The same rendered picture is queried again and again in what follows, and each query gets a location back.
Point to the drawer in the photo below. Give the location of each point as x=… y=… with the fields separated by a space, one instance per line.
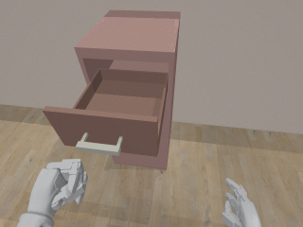
x=116 y=102

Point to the left robot forearm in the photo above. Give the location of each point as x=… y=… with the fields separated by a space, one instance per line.
x=35 y=219

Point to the handle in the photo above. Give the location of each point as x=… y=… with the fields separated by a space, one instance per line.
x=99 y=148

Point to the cabinet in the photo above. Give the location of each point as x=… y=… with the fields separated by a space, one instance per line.
x=136 y=40

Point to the right robot hand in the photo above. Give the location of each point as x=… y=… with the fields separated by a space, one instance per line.
x=246 y=214

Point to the left robot hand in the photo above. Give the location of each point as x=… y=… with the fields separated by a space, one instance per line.
x=68 y=177

